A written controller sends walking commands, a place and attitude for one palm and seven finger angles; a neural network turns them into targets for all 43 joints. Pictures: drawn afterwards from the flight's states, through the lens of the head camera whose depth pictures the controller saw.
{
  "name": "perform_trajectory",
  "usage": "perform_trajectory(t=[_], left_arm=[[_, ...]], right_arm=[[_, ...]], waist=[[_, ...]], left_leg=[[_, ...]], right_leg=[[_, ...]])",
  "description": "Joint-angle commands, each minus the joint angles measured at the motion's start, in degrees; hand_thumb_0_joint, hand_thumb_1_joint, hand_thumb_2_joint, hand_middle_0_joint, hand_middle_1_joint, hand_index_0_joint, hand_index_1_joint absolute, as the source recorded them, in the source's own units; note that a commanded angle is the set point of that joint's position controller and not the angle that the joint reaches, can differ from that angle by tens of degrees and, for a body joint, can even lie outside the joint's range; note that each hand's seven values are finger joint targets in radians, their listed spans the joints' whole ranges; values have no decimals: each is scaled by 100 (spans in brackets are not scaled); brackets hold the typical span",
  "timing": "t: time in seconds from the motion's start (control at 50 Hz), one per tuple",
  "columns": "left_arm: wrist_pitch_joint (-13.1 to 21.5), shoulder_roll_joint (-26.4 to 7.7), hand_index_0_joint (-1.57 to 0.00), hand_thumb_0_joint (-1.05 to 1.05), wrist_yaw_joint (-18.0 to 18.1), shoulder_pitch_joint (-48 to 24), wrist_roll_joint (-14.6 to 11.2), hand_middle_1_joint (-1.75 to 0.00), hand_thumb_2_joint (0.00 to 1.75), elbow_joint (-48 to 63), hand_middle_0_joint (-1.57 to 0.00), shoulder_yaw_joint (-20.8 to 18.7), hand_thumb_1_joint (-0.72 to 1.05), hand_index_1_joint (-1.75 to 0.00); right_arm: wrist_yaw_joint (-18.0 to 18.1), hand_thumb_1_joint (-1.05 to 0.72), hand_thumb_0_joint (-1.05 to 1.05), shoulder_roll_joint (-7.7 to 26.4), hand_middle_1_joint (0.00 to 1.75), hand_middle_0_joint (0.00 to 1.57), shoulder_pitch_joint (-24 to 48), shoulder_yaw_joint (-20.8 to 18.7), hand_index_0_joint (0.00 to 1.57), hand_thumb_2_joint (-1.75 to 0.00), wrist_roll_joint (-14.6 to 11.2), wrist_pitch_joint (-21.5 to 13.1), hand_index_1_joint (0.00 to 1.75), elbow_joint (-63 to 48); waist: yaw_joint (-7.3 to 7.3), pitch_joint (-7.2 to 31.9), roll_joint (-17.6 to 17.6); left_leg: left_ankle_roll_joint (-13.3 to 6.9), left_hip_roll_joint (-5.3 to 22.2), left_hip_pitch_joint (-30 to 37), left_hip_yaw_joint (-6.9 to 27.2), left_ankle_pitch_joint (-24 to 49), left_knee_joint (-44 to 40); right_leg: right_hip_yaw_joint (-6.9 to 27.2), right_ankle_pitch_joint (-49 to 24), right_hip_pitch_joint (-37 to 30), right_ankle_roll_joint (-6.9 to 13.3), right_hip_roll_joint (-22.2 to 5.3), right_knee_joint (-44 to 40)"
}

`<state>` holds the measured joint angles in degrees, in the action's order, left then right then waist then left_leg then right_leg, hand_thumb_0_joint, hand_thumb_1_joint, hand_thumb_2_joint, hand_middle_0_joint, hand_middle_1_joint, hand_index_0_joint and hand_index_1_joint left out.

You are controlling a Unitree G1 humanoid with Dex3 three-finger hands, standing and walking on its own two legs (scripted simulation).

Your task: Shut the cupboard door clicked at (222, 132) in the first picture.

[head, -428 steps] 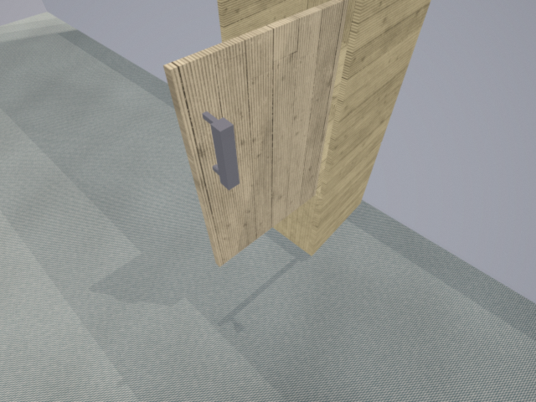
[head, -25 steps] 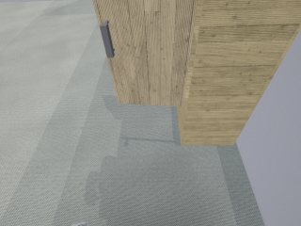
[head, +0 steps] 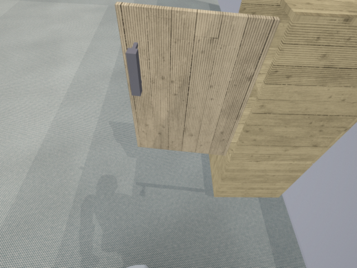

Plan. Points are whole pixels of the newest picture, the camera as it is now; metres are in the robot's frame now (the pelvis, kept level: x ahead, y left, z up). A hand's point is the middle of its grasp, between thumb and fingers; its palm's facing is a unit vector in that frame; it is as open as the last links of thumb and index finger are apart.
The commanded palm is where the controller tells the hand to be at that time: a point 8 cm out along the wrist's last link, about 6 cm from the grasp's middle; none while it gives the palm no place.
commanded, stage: take the last steps up to it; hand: left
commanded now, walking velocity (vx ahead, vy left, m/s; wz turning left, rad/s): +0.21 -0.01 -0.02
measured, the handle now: (136, 69) +0.60 +0.19 +0.10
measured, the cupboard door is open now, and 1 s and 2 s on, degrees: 84 84 84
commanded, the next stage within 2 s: come to a stop and stand still in 0.16 s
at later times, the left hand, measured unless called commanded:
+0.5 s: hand (124, 228) +0.23 +0.17 -0.16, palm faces +0.00 -0.98 -0.17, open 7.4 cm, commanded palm none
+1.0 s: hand (100, 256) +0.16 +0.22 -0.18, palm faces +0.07 -0.98 -0.19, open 7.4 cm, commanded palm none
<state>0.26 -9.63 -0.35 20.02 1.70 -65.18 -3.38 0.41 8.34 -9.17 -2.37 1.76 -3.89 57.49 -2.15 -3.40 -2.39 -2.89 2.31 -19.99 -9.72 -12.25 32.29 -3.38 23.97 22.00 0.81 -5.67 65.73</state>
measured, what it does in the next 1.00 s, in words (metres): walks ahead: right foot, then left foot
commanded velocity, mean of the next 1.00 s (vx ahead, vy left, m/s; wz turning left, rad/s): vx -0.08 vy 0.01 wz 0.00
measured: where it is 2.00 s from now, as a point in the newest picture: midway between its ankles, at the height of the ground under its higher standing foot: outside the picture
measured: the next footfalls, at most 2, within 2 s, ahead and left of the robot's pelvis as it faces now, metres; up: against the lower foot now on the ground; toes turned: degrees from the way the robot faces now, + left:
right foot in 0.28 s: +0.19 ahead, -0.13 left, +0.00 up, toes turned -4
left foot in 0.90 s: +0.19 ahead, +0.12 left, +0.00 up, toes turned +2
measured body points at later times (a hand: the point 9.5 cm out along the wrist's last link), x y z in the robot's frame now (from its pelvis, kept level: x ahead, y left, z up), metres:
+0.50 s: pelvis +0.15 +0.00 +0.01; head +0.18 +0.00 +0.46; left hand +0.23 +0.22 -0.15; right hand +0.12 -0.21 -0.15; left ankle +0.08 +0.10 -0.72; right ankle +0.15 -0.12 -0.72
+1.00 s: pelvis +0.15 +0.03 +0.00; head +0.18 +0.06 +0.45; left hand +0.16 +0.27 -0.17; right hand +0.25 -0.21 -0.12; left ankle +0.15 +0.11 -0.73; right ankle +0.12 -0.12 -0.69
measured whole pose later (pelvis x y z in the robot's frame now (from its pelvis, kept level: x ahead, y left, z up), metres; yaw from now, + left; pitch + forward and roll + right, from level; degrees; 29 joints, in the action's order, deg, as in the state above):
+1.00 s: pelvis +0.15 +0.03 +0.00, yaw +0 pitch +0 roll -1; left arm -3.4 -12.0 1.7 12.7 1.1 -59.6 -3.1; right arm 2.0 9.7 -6.9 -1.8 1.4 0.7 55.7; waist -2.1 -5.2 -3.0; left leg -3.3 0.1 -15.6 -3.6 -17.1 32.8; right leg -0.3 28.6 19.2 -1.0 -1.9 47.3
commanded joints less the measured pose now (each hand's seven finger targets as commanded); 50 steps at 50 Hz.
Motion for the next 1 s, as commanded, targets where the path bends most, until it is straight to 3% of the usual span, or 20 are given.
perform_trajectory(t=[0.0,0.12,0.2,0.24,0.28,0.32,0.36,0.42,0.48,0.52,0.56,0.6,0.64,0.66,0.7,0.82,0.84,0.86,0.88,0.98], left_arm=[[133,-55,-20,0,-65,-120,-25,-30,90,589,-20,9,90,-30],[109,-141,-20,0,-64,-645,-16,-30,90,858,-20,17,90,-30],[119,-313,-20,0,-46,-559,-13,-30,90,777,-20,-4,90,-30],[190,-665,-20,0,17,-216,-29,-30,90,650,-20,-50,90,-30],[226,-1141,-20,0,78,39,-96,-30,90,475,-20,-61,90,-30],[281,-852,-20,0,175,-413,-127,-30,90,483,-20,36,90,-30],[241,-752,-20,0,257,-707,-182,-30,90,561,-20,70,90,-30],[76,-773,-20,0,292,-724,-178,-30,90,692,-20,8,90,-30],[-71,-642,-20,0,258,-983,-130,-30,90,919,-20,-31,90,-30],[-156,-504,-20,0,230,-1053,-104,-30,90,1039,-20,-56,90,-30],[-146,-514,-20,0,218,-854,-101,-30,90,1075,-20,-98,90,-30],[-108,-693,-20,0,225,-481,-82,-30,90,995,-20,-141,90,-30],[-34,-1077,-20,0,274,-280,-41,-30,90,883,-20,-184,90,-30],[-13,-1124,-20,0,301,-145,-61,-30,90,793,-20,-202,90,-30],[-33,-1065,-20,0,350,-339,-30,-30,90,860,-20,-195,90,-30],[-53,-1036,-20,0,260,-815,-37,-30,90,984,-20,-144,90,-30],[-79,-949,-20,0,232,-814,-88,-30,90,1007,-20,-104,90,-30],[-127,-674,-20,0,204,-606,-131,-30,90,1068,-20,-58,90,-30],[-161,-555,-20,0,220,-501,-149,-30,90,1076,-20,-14,90,-30],[-234,-501,-20,0,192,-534,-109,-30,90,865,-20,5,90,-30]], right_arm=[[91,-90,0,743,30,20,-928,-92,20,-90,-11,-42,30,146],[60,-90,0,778,30,20,-948,-109,20,-90,11,51,30,201],[44,-90,0,771,30,20,-965,-93,20,-90,-2,124,30,290],[11,-90,0,500,30,20,-981,9,20,-90,-50,111,30,288],[35,-90,0,371,30,20,-1259,72,20,-90,-82,156,30,323],[108,-90,0,268,30,20,-1340,103,20,-90,-99,248,30,462],[146,-90,0,332,30,20,-1630,114,20,-90,-163,274,30,658],[246,-90,0,620,30,20,-1433,-13,20,-90,-132,357,30,587],[257,-90,0,863,30,20,-1443,-150,20,-90,-82,458,30,446],[256,-90,0,931,30,20,-1269,-203,20,-90,-38,481,30,314],[265,-90,0,974,30,20,-1098,-236,20,-90,-54,501,30,196],[269,-90,0,935,30,20,-953,-277,20,-90,-81,546,30,48],[235,-90,0,549,30,20,-1031,-269,20,-90,-147,615,30,-33],[216,-90,0,439,30,20,-667,-217,20,-90,-174,633,30,-170],[217,-90,0,486,30,20,-203,-192,20,-90,-177,652,30,-286],[77,-90,0,364,30,20,-624,-102,20,-90,-128,579,30,-86],[69,-90,0,591,30,20,-764,-116,20,-90,-109,526,30,-69],[74,-90,0,1013,30,20,-663,-171,20,-90,-52,446,30,-178],[99,-90,0,1322,30,20,-443,-193,20,-90,-18,462,30,-306],[238,-90,0,1019,30,20,-51,-53,20,-90,-20,375,30,-326]], waist=[[204,257,884],[243,44,808],[95,74,590],[-62,-9,-2],[56,291,-728],[241,399,-1287],[375,924,-687],[244,684,921],[312,528,1078],[303,276,1142],[194,397,1069],[120,610,669],[121,769,-753],[-81,729,-1176],[-56,675,-1059],[361,705,-627],[428,690,-158],[307,725,1068],[266,585,1653],[124,319,1063]], left_leg=[[-578,1591,703,1428,-69,-2280],[-662,1411,524,1148,-385,-2237],[-346,1094,422,899,-648,-1646],[72,452,-290,397,-793,-827],[429,-94,-355,63,-1514,88],[465,113,194,541,-1340,135],[515,275,625,630,823,-771],[399,614,1448,522,4414,-530],[-96,1157,1924,957,5733,-547],[-383,1304,2000,1126,5709,-542],[-302,1221,1854,1085,5397,-288],[66,784,1353,748,3861,235],[511,-85,215,327,-194,1475],[531,-293,-338,617,-2364,2219],[481,-225,-720,1076,-2489,2739],[500,-279,981,592,-181,-254],[395,-1,1513,774,514,-846],[-43,1049,1492,2030,1537,-1184],[-639,1816,820,2530,1733,-1538],[-790,1310,878,1924,2467,-1346]], right_leg=[[147,-503,840,-48,-254,-418],[-118,-664,-10,-22,0,-2486],[-304,-1057,-978,-24,269,-3512],[524,-1212,-1841,250,-290,-4185],[1633,-2454,-1920,963,-1526,-4588],[1071,-5124,-1691,924,-1241,-4423],[478,-6688,-2136,531,-849,-3534],[168,-5381,-1283,129,-389,-3003],[-104,-1432,-374,-42,170,-2695],[-95,-143,-111,-14,414,-2706],[-44,-784,-450,30,430,-3089],[299,-3583,-1116,157,34,-3434],[1450,-6675,-1912,948,-1318,-3795],[1734,-7697,-2166,1365,-1675,-3978],[1484,-7290,-2207,1394,-1520,-3992],[774,-3986,-1039,603,-731,-3820],[669,-2971,-603,324,-544,-3550],[293,-1246,-201,-74,17,-3084],[143,584,-394,-224,273,-2350],[543,549,-245,-140,333,-1475]])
